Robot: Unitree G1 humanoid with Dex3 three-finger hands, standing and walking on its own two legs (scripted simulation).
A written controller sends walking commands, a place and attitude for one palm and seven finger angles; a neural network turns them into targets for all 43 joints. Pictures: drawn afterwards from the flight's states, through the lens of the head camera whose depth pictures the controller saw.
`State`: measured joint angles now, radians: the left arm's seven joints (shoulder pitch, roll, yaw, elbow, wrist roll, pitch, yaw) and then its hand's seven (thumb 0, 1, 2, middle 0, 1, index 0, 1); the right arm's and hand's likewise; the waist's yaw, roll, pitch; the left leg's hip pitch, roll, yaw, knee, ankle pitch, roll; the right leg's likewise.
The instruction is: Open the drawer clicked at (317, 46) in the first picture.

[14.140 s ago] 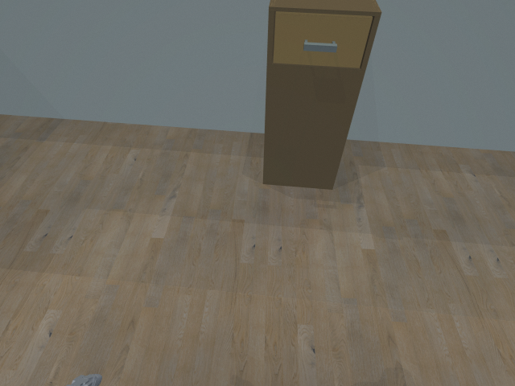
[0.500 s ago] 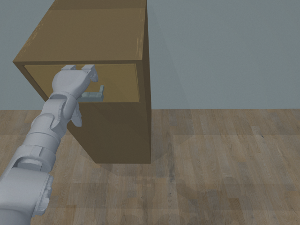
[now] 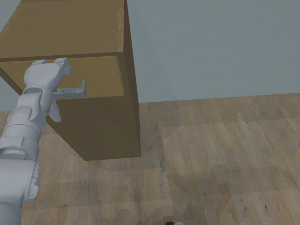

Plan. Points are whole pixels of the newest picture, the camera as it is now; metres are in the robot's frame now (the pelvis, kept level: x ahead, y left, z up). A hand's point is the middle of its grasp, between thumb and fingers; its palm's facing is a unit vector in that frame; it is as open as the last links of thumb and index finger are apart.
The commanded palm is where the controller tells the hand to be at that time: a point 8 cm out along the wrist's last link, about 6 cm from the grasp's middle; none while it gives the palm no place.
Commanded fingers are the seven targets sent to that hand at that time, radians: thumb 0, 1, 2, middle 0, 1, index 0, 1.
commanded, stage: move the hooked fingers above the handle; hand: left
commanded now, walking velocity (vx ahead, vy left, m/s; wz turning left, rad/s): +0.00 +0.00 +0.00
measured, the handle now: (67, 88) +0.52 +0.26 +0.02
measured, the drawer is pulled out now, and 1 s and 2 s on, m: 0.00 0.00 0.00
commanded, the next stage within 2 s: lower the fingers behind the handle in 1.00 s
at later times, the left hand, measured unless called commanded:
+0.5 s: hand (56, 87) +0.47 +0.25 +0.08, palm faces -0.04 -0.03 -1.00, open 13.7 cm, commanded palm +0.46 +0.26 +0.13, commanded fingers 0.00 -0.50 0.30 -0.30 -1.20 -0.30 -1.20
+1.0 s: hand (54, 87) +0.47 +0.26 +0.08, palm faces -0.02 -0.04 -1.00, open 13.8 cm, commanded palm +0.45 +0.26 +0.14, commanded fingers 0.00 -0.50 0.30 -0.30 -1.20 -0.30 -1.20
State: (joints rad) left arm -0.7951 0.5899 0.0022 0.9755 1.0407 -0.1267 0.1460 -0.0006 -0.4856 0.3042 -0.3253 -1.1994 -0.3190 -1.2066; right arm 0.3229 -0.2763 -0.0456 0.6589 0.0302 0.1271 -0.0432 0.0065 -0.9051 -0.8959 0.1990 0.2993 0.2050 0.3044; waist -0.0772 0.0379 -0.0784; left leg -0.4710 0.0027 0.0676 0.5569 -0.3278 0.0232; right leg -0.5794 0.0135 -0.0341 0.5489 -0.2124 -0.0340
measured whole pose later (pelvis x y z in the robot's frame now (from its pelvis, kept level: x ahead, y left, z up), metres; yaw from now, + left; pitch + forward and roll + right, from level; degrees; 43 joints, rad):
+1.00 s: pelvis +0.02 +0.01 +0.00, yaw +0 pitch +13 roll +0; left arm -0.72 0.51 -0.02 0.84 1.03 -0.11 0.16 0.00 -0.49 0.30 -0.33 -1.20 -0.32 -1.20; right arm 0.29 -0.26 -0.06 0.67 0.01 0.15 -0.01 0.01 -0.91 -0.90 0.20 0.30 0.20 0.30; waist -0.03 0.05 -0.10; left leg -0.42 -0.01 0.06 0.54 -0.35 0.04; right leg -0.53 0.00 -0.03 0.54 -0.24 -0.02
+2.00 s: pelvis +0.00 +0.01 -0.01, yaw +1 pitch +18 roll +0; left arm -0.77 0.53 0.01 1.02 1.10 -0.16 0.30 0.00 -0.49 0.30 -0.32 -1.20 -0.31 -1.21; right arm 0.34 -0.26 -0.06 0.69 -0.01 0.11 -0.02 0.01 -0.90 -0.90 0.20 0.30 0.21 0.30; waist -0.09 0.03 -0.11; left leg -0.62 0.00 0.06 0.69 -0.39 0.03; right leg -0.71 0.00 -0.04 0.66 -0.26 -0.02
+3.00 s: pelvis +0.01 +0.01 -0.02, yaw +0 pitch +20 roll -1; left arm -0.75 0.49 0.00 1.02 1.09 -0.12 0.32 0.00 -0.31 0.38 -0.33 -1.21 -0.33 -1.23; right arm 0.33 -0.26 -0.06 0.70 -0.02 0.13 0.00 0.00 -0.90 -0.90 0.20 0.30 0.21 0.30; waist -0.08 0.05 -0.14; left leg -0.65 0.00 0.05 0.73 -0.42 0.04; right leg -0.75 0.01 -0.04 0.70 -0.29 -0.02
